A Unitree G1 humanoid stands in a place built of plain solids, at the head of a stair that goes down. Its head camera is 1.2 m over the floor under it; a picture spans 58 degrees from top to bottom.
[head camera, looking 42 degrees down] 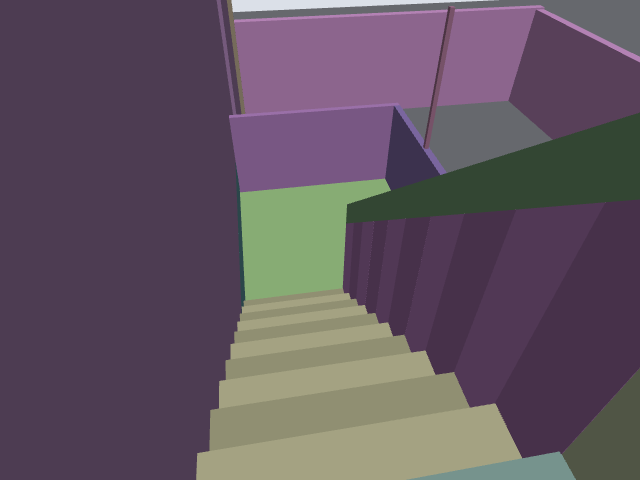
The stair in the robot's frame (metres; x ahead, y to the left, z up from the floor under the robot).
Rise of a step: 0.21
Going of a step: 0.25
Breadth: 1.00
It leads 9 degrees to the left of straight ahead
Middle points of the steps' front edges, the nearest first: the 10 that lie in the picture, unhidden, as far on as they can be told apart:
0.65 -0.11 -0.21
0.90 -0.07 -0.42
1.14 -0.03 -0.63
1.39 0.02 -0.85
1.64 0.06 -1.06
1.88 0.10 -1.27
2.13 0.14 -1.48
2.38 0.18 -1.69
2.62 0.22 -1.91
2.87 0.26 -2.12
